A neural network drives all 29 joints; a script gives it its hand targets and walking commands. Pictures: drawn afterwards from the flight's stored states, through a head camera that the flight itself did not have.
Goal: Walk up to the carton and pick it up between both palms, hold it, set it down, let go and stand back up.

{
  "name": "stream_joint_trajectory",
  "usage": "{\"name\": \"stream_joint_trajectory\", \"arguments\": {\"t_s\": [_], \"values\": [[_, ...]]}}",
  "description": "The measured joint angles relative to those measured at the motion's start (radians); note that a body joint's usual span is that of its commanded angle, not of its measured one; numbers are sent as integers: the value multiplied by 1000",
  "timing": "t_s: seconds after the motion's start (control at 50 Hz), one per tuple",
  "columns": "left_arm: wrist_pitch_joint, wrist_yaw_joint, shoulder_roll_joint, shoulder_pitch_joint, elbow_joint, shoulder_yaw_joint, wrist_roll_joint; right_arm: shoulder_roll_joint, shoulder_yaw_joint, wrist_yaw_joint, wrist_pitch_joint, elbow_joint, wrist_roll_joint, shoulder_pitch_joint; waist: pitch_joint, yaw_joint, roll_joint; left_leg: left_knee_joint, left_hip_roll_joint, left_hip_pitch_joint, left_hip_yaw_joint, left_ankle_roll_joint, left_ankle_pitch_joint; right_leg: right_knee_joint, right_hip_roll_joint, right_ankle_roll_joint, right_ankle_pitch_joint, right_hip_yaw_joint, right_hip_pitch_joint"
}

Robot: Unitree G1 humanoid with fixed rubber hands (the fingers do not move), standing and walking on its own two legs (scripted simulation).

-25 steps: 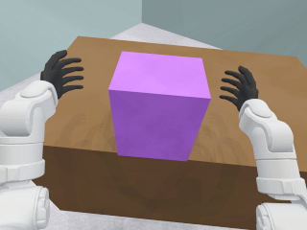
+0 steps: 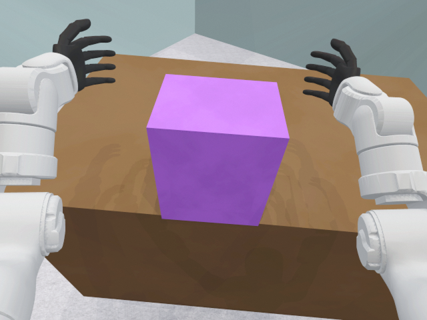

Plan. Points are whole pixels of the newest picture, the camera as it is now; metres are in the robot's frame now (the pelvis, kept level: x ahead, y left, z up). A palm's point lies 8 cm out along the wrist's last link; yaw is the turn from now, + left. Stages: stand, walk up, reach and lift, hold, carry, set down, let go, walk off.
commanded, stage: reach and lift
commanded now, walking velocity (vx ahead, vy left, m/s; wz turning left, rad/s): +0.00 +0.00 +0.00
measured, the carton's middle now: (215, 155) +0.43 +0.00 +0.08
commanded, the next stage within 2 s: none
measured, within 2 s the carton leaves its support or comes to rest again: neither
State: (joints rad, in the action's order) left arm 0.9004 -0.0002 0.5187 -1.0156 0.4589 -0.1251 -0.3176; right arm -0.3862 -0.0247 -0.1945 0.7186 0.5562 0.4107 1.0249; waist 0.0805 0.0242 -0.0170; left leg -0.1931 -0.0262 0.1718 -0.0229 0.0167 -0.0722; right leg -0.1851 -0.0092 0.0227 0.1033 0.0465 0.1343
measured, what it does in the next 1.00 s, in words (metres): stands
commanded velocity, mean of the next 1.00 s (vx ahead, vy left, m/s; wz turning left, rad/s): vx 0.00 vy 0.00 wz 0.00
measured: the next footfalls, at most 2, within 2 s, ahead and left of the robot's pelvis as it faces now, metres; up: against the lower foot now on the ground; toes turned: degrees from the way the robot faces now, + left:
none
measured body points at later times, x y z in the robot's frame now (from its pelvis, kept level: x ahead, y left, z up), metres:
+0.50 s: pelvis +0.00 +0.00 +0.00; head +0.01 +0.01 +0.45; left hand +0.43 +0.23 +0.20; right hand +0.43 -0.19 +0.19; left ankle +0.01 +0.13 -0.75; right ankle -0.01 -0.13 -0.75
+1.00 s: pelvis +0.01 +0.00 +0.00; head +0.04 +0.00 +0.45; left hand +0.43 +0.22 +0.13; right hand +0.43 -0.19 +0.12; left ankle +0.01 +0.13 -0.75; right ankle -0.01 -0.13 -0.75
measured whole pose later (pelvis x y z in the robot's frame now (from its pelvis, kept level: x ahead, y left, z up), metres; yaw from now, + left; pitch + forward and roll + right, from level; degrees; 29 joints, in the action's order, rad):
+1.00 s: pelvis +0.01 +0.00 +0.00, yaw +1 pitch +6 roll +0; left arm 0.38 -0.05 0.32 -0.70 0.60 -0.14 -0.18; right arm -0.22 -0.04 -0.15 0.31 0.56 0.21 0.65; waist 0.06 0.02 0.00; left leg -0.16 -0.02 0.20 0.00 0.02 -0.06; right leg -0.12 -0.01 0.02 0.08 0.03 0.14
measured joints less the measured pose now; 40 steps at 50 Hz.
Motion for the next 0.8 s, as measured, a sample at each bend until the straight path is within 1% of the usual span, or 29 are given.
{"name": "stream_joint_trajectory", "arguments": {"t_s": [0.1,0.2,0.32,0.46,0.62,0.8], "values": [[-32,-34,-3,-20,62,-10,27,1,12,3,-18,46,5,19,2,6,3,26,0,-20,5,1,12,36,1,-1,-16,-4,-26],[-92,-59,-14,5,105,-17,49,18,11,7,-57,46,-5,-32,-8,9,1,40,-1,-33,9,2,21,54,1,-2,-26,-6,-42],[-168,-48,-32,61,110,-4,49,49,-3,10,-110,8,-37,-116,-19,9,0,36,0,-14,12,1,24,48,1,-3,-28,-8,-24],[-220,-33,-67,133,71,3,59,74,-19,15,-156,-24,-75,-179,-22,6,0,36,3,5,15,0,25,48,-1,-2,-28,-10,-6],[-273,-41,-112,203,48,-11,94,98,-26,23,-210,-28,-109,-239,-27,3,0,45,5,-5,20,0,23,65,-3,-1,-28,-14,-21],[-373,-50,-158,263,80,-23,124,134,-29,35,-294,-24,-159,-316,-34,0,8,45,6,-1,25,0,19,73,-3,-2,-26,-17,-23]]}}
